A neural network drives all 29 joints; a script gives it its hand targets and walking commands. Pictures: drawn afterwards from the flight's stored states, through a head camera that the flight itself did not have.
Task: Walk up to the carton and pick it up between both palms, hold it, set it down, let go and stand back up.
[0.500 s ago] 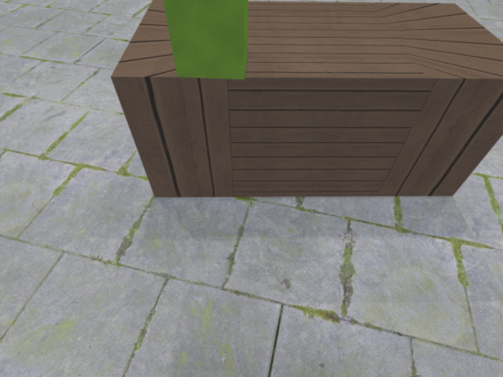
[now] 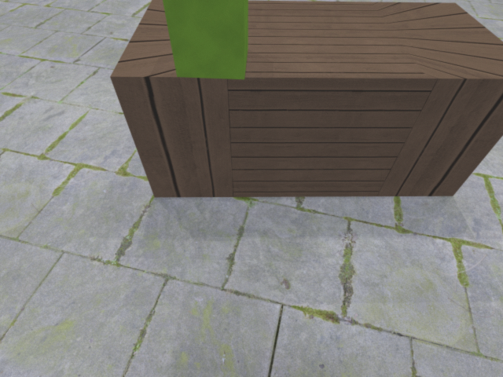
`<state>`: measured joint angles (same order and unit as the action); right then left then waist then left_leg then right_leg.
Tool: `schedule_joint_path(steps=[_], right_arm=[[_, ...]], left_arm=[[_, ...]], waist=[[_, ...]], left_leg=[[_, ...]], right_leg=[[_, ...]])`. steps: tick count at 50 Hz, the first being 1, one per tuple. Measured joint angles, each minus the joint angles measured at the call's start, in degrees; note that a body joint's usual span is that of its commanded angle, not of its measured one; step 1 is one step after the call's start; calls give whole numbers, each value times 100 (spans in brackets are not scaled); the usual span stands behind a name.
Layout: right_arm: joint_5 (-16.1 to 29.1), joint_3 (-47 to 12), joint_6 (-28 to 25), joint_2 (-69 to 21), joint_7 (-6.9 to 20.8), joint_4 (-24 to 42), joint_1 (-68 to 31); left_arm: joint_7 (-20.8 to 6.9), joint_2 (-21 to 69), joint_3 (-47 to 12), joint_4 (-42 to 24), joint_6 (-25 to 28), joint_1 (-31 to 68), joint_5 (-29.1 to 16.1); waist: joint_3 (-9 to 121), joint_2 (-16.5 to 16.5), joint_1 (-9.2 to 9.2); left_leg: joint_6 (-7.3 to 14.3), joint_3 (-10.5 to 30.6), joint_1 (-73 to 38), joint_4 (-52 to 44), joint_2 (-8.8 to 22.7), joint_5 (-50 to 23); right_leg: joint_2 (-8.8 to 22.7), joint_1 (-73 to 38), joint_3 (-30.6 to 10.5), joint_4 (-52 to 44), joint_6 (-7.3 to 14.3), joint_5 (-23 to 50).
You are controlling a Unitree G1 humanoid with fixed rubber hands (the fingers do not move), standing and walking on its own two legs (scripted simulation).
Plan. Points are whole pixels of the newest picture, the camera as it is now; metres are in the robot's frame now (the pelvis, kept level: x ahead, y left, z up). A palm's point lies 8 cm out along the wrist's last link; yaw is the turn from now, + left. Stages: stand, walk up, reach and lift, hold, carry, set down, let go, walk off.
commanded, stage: stand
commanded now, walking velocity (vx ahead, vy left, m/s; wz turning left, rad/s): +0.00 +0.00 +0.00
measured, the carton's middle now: (211, 24) +1.16 +0.18 +0.04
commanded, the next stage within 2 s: walk up in 0.24 s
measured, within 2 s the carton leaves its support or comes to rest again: neither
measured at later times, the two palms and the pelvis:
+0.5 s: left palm out of the picture -0.04 +0.21 -0.15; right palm out of the picture -0.04 -0.21 -0.15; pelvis +0.01 +0.00 +0.00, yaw +2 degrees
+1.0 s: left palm (64, 343) +0.19 +0.35 -0.13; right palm out of the picture +0.08 -0.14 -0.12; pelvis +0.15 +0.09 +0.00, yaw +8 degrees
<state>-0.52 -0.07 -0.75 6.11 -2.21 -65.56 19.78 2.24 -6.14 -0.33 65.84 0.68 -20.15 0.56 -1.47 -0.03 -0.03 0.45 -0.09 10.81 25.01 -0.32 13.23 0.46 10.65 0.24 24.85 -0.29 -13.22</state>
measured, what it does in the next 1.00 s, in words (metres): walks ahead: left foot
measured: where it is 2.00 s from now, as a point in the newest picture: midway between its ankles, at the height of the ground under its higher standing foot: (222, 273)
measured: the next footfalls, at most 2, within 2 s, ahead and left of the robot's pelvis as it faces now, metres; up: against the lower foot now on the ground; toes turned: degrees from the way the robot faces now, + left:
left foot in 0.74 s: +0.13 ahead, +0.20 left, +0.00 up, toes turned +12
right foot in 1.18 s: +0.44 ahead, +0.00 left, +0.00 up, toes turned +3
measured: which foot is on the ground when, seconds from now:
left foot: down 0.00-0.48, up 0.50-0.72, down 0.74-1.00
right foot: down 0.00-0.72, up 0.74-1.00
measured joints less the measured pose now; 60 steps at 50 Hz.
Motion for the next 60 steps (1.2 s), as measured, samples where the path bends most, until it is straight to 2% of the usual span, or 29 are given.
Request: schedule_joint_path(steps=[21, 22, 25, 29, 33, 35, 37, 39, 41, 43, 49, 53, 56, 58, 60], right_arm=[[3, -1, -14, -9, 1, 9, 21], [-8, 5, -19, -6, 10, 16, 32], [-113, 71, -24, 106, 90, 97, 242], [-274, 149, -20, 350, 229, 314, 314], [-282, 274, -97, 620, 350, 703, 159], [-266, 322, -144, 704, 363, 903, 102], [-238, 388, -210, 814, 324, 1098, 158], [-175, 411, -210, 787, 214, 1190, 197], [-83, 308, -157, 665, 117, 1171, 389], [-103, 208, -153, 576, 99, 1116, 598], [-162, 60, -395, 366, 166, 950, 1205], [-186, 35, -446, 327, 212, 895, 1438], [-230, 33, -433, 400, 219, 920, 1480], [-270, 31, -392, 479, 216, 948, 1495], [-291, 3, -325, 558, 219, 985, 1480]], left_arm=[[-1, 5, 0, -4, 9, -18, -4], [-7, 3, 5, -18, 13, -25, 30], [-35, -107, 89, -219, 96, -139, 204], [37, -366, 179, -271, 232, -211, 285], [26, -634, 219, -143, 228, -440, 280], [-31, -763, 226, -102, 158, -525, 299], [-97, -847, 192, -142, 64, -603, 347], [-184, -933, 121, -312, -31, -552, 334], [-258, -1005, 59, -586, -73, -365, 264], [-291, -1030, 8, -847, -12, -113, 251], [-409, -1004, -17, -1376, 87, 469, 280], [-452, -877, -52, -1588, 89, 784, 275], [-451, -747, -63, -1698, 122, 938, 285], [-423, -675, -50, -1769, 172, 956, 300], [-365, -634, 11, -1848, 257, 915, 332]], waist=[[-12, 3, 0], [-5, -1, -9], [162, -70, -34], [158, -32, 83], [77, 97, 182], [25, 162, 196], [14, 120, 173], [-110, 210, 84], [-159, 292, 39], [-189, 297, -13], [-180, 263, -215], [-242, 203, -262], [-303, 142, -309], [-311, 72, -345], [-318, -41, -303]], left_leg=[[4, -3, -38, -18, -4, 20], [18, 7, -12, 44, -6, 126], [97, 143, 314, 778, -21, 1332], [-145, -63, 1122, 2183, 55, 1395], [-168, -103, 1320, 2023, 291, 1049], [-105, -200, 1101, 1571, 365, 771], [-51, -312, 766, 1166, 366, 711], [-1, -418, 840, 1599, 236, 563], [79, -482, 684, 1682, 145, 759], [125, -489, 377, 1386, 119, 769], [107, -430, -566, 214, 93, 574], [15, -394, -974, -76, 112, 732], [-69, -407, -1229, -9, 161, 1065], [-127, -383, -1340, 217, 242, 1401], [-24, -299, -1094, 1146, 402, 1891]], right_leg=[[4, -37, -3, -17, -5, -19], [5, -26, 10, 23, 7, -108], [15, 11, 195, 275, 168, -983], [242, -242, 497, -35, 179, -577], [497, -598, 589, -195, 12, -417], [638, -663, 600, 139, 15, -801], [737, -510, 551, 948, 172, -1672], [660, 27, 75, 2439, 262, -2194], [457, 630, -142, 3692, 239, -1978], [376, 1148, -1, 4156, 163, -1516], [410, 2163, 241, 3416, -36, -295], [422, 2318, 304, 2255, -3, 557], [326, 2091, 417, 1490, 90, 838], [210, 1766, 510, 1102, 156, 765], [55, 1559, 611, 1080, 331, 536]])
